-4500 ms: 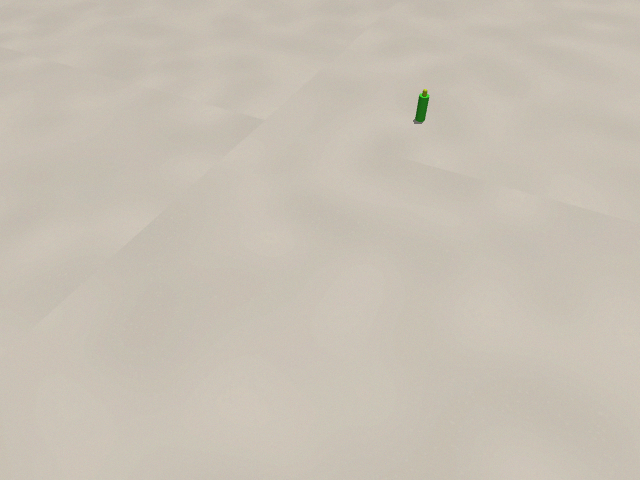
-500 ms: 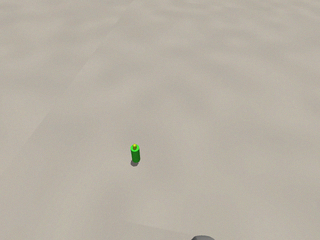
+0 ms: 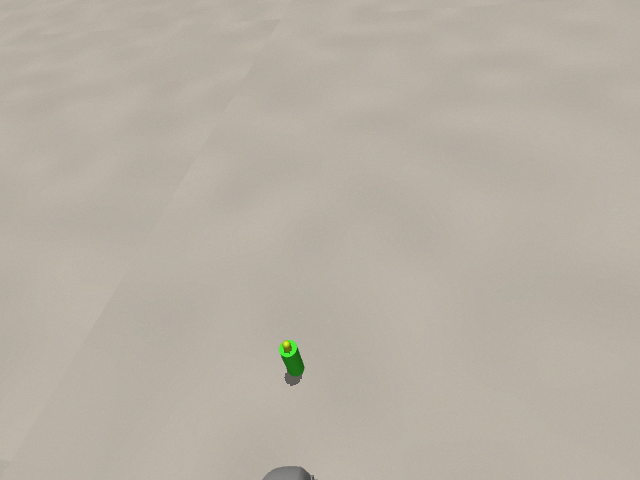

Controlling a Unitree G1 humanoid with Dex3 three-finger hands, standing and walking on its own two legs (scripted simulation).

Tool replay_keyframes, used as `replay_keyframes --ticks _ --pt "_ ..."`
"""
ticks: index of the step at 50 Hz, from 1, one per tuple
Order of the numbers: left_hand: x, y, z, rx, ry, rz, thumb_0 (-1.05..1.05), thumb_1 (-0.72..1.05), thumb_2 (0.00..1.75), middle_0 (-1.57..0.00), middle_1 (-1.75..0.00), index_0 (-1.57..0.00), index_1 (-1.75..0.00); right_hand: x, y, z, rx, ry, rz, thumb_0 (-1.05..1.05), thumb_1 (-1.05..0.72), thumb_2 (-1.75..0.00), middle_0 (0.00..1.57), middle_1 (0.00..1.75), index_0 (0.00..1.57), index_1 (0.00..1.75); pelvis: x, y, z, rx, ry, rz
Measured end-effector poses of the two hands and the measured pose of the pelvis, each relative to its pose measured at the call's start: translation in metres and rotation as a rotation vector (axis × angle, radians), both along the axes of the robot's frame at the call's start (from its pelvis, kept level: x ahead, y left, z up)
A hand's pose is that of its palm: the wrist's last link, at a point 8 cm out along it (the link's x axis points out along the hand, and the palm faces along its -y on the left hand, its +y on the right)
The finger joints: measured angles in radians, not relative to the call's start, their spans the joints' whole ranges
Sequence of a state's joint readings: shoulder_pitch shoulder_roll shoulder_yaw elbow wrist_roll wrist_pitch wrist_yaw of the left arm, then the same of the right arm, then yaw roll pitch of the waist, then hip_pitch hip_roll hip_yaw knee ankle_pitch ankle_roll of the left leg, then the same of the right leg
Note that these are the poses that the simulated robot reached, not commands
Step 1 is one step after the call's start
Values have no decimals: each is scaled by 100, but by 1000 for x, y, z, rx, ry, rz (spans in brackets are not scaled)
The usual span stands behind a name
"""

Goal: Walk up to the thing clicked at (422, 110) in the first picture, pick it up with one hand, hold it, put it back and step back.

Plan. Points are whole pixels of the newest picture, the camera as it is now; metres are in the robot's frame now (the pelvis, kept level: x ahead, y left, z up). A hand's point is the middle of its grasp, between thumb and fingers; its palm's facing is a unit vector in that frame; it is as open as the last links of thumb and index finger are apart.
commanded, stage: walk up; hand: left
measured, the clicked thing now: (291, 356) +0.59 +0.23 -0.68
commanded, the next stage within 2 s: none
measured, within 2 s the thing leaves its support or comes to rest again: neither
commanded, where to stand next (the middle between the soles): +0.24 +0.01 m, yaw -1 degrees
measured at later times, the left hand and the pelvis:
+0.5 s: hand out of the picture +0.16 +0.33 -0.17, palm faces -0.04 -0.94 -0.33, open 7.4 cm; pelvis +0.11 +0.07 +0.00, yaw +0 degrees
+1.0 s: hand (175, 425) +0.24 +0.29 -0.15, palm faces -0.04 -0.94 -0.34, open 7.4 cm; pelvis +0.13 +0.04 +0.00, yaw -2 degrees
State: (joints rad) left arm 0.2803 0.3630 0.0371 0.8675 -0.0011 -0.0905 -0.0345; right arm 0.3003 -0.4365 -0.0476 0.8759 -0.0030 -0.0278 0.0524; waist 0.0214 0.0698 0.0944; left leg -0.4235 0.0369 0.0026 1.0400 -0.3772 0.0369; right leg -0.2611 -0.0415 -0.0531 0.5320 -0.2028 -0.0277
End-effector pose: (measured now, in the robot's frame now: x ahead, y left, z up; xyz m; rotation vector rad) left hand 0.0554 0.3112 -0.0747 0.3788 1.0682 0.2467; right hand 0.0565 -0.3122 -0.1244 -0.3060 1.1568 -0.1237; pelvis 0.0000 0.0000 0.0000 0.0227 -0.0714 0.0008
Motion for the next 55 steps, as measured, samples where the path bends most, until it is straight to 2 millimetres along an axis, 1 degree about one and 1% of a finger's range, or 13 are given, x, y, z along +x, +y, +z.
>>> replay_keyframes --ticks 5,10,15,17,19,23,27,32,35,38,41,49,55 --pt "2 12 -3 -5 50 22 0 90 90 -20 -30 -21 -30 32 2 12 -19 -5 13 0 -90 -90 20 30 20 30 26 7 3 -21 8 6" --pt "13 36 -19 -30 75 49 0 89 90 -20 -30 -21 -30 63 13 22 -67 12 33 0 -90 -90 20 30 20 30 55 23 -2 -47 15 20" --pt "39 64 -52 -56 118 59 0 90 90 -20 -30 -21 -30 99 34 28 -134 -30 26 0 -90 -90 20 30 20 30 87 49 -16 -31 14 21" --pt "52 66 -58 -70 141 51 0 90 90 -20 -30 -21 -30 109 45 32 -138 -54 14 0 -90 -90 20 30 20 30 95 57 -15 -39 15 12" --pt "67 66 -59 -83 155 29 1 90 90 -20 -30 -21 -30 115 54 38 -136 -65 3 0 -90 -90 20 30 20 30 101 61 -11 -49 14 11" --pt "94 67 -56 -96 143 7 0 90 90 -20 -30 -21 -30 121 67 43 -130 -55 -1 0 -90 -90 20 30 20 30 110 66 -3 -44 17 9" --pt "110 69 -53 -84 154 -2 0 90 90 -20 -30 -21 -30 125 70 38 -126 -38 -17 0 -90 -90 21 30 21 30 118 68 -3 -32 21 -6" --pt "122 66 -52 -47 171 4 0 90 90 -20 -30 -21 -30 135 64 18 -97 -31 -29 0 -90 -90 21 30 21 30 124 62 -11 -19 27 -21" --pt "124 59 -50 -23 171 10 0 90 90 -20 -30 -21 -30 143 59 3 -71 -32 -43 0 -90 -90 21 30 21 30 125 55 -16 -36 20 -33" --pt "128 50 -44 -21 160 2 0 90 90 -20 -30 -21 -30 148 61 -4 -40 -31 -53 0 -90 -90 20 30 20 30 126 51 -14 -29 19 -29" --pt "138 43 -40 -29 142 -3 0 90 90 -20 -30 -21 -30 149 64 -6 -15 -29 -54 0 -90 -90 20 30 20 30 128 49 -11 -13 17 -29" --pt "170 24 -35 -77 78 -31 0 90 90 -20 -30 -21 -30 141 59 3 -15 15 -59 0 -90 -90 20 30 20 30 131 43 -1 -10 19 -29" --pt "184 15 -35 -108 70 -36 0 90 90 -20 -30 -21 -30 135 48 14 -51 48 -76 0 -90 -90 20 30 20 30 135 41 5 -14 21 -28"
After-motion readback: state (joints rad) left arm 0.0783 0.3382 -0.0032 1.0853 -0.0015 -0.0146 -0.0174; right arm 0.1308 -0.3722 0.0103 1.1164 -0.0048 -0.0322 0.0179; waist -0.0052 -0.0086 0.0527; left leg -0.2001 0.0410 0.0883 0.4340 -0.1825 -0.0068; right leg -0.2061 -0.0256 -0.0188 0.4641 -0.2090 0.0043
